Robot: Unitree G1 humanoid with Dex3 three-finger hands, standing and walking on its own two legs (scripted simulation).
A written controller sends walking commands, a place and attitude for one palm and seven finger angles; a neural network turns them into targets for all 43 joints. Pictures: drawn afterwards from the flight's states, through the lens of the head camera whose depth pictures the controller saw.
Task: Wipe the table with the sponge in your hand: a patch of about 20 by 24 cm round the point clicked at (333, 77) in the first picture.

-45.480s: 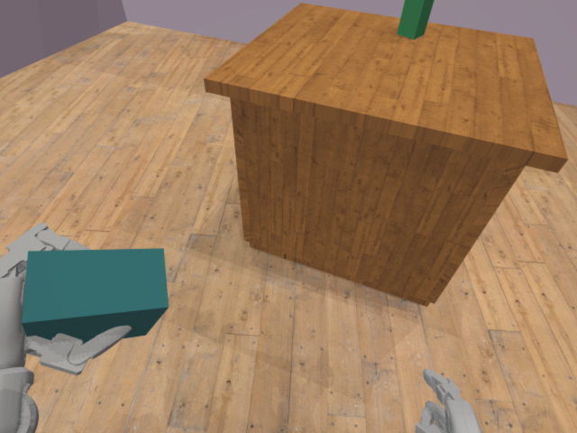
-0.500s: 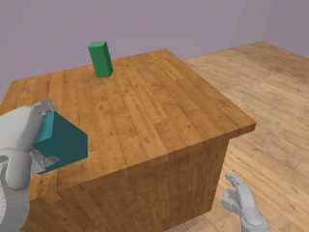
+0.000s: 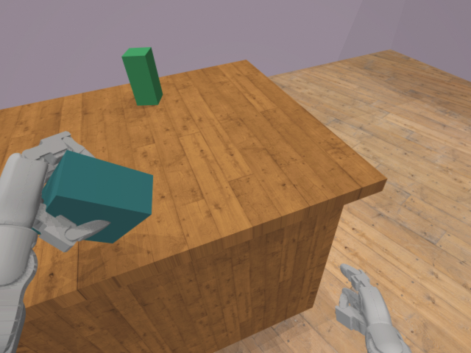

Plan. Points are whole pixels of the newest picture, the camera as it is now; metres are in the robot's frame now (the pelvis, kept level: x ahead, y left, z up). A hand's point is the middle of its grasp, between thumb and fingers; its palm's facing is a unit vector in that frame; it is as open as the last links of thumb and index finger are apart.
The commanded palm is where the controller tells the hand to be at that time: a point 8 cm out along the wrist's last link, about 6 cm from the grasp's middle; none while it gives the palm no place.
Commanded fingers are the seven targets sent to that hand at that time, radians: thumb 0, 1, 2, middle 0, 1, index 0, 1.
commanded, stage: step back with the hand held close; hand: left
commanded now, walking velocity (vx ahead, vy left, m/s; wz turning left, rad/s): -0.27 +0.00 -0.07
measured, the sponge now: (106, 206) +0.25 +0.23 +0.18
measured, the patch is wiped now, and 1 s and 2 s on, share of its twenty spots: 1.00 1.00 1.00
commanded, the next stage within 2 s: stop stepping back and stand still in 1.30 s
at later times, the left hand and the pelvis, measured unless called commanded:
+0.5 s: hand (55, 198) +0.20 +0.24 +0.24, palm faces +0.42 -0.79 -0.45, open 9.9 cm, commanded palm +0.15 +0.30 +0.27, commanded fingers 0.00 0.10 1.30 -1.20 -1.60 -1.20 -1.60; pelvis -0.02 +0.02 -0.01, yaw -1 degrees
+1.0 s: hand out of the picture +0.13 +0.24 +0.26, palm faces +0.51 -0.75 -0.43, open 9.9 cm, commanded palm +0.08 +0.29 +0.27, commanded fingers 0.00 0.10 1.30 -1.20 -1.60 -1.20 -1.60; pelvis -0.08 +0.01 -0.02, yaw +1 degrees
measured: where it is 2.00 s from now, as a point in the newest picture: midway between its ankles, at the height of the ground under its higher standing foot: outside the picture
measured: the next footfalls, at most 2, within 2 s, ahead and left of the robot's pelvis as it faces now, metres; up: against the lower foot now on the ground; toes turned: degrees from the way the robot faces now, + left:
left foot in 0.86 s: -0.02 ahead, +0.17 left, +0.00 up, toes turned +4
right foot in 1.04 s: +0.00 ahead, -0.09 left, +0.00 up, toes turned +0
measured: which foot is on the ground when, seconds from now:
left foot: down 0.00-0.70, up 0.72-0.84, down 0.86-1.00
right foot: down 0.00-0.88, up 0.90-1.00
